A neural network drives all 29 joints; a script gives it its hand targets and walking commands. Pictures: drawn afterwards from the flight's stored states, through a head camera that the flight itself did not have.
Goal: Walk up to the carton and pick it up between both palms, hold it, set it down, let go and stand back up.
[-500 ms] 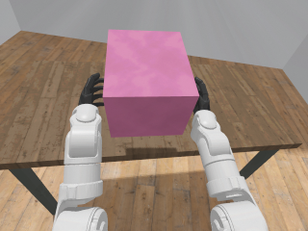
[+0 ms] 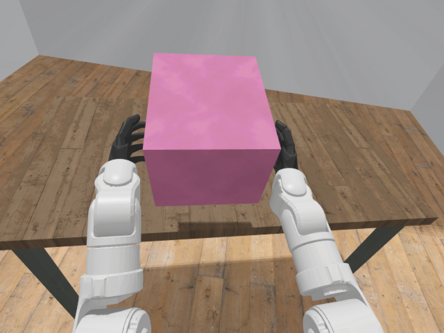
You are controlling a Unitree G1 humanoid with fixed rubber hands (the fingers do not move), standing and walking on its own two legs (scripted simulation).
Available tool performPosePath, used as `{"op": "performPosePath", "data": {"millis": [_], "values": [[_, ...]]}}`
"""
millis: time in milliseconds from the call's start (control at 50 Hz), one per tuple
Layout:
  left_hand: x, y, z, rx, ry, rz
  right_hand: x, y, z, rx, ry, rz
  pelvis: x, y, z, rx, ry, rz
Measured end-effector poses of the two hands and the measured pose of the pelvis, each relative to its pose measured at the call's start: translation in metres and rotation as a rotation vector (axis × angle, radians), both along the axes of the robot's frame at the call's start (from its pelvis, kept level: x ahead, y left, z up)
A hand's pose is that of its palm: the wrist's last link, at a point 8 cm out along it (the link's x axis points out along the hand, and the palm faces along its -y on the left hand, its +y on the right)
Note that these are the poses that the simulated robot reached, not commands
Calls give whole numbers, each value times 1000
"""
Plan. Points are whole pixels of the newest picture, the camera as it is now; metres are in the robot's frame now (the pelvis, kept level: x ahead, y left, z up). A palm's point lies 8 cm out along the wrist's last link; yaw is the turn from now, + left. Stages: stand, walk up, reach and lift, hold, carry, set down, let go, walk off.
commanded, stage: hold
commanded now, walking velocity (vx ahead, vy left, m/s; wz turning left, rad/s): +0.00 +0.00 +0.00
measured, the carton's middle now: (206, 129) +0.41 +0.01 +0.17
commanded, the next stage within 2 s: set down in 1.34 s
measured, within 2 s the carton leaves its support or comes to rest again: neither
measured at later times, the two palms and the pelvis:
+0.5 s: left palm (133, 158) +0.36 +0.14 +0.15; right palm (289, 164) +0.36 -0.14 +0.15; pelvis +0.01 -0.01 +0.00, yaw -1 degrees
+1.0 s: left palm (132, 161) +0.35 +0.14 +0.15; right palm (291, 168) +0.35 -0.14 +0.15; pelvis +0.00 +0.01 +0.00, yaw -1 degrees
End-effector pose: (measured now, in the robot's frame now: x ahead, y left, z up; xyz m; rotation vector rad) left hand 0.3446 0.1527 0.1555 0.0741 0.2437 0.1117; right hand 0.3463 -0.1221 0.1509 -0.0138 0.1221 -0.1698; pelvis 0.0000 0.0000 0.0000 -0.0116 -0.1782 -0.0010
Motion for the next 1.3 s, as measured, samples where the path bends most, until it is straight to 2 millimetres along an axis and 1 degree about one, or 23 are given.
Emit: {"op": "performPosePath", "data": {"millis": [140, 240, 320, 440, 560, 680, 780, 940, 1100, 1300], "values": [[-1, -8, -6, 18, -5, -21, -1, -8, -6, 7, -4, -8, -5, 0, 0, -4, 38, -3], [6, -17, -12, 18, 12, -37, 2, -17, -12, 10, 11, -23, -7, -1, 0, -3, 53, -10], [13, -20, -13, 10, 13, -42, 4, -20, -14, 3, 11, -33, -5, -3, 1, 1, 71, -19], [17, -17, -10, 0, -15, -32, 8, -17, -8, -10, -12, -29, 2, -6, 1, 3, 86, -19], [13, -9, -5, -1, -35, -19, 9, -9, 0, -2, -31, -17, 9, -5, 2, 4, 83, -10], [6, -2, -2, 2, -36, -11, 5, -2, 2, 8, -30, -6, 11, -2, 2, 2, 68, -5], [3, -2, -2, 10, -22, -12, 4, -3, -1, 23, -16, -6, 9, 3, 1, 0, 58, -6], [5, -10, -4, 16, -6, -27, 2, -10, -5, 24, -4, -20, 1, 6, 1, -2, 58, -14], [6, -17, -4, 8, -6, -39, -1, -17, -4, 10, -6, -32, -3, 4, 1, 0, 63, -21], [4, -14, 0, 0, -18, -25, 1, -15, 1, -1, -18, -18, -5, -2, 1, 1, 61, -23]]}}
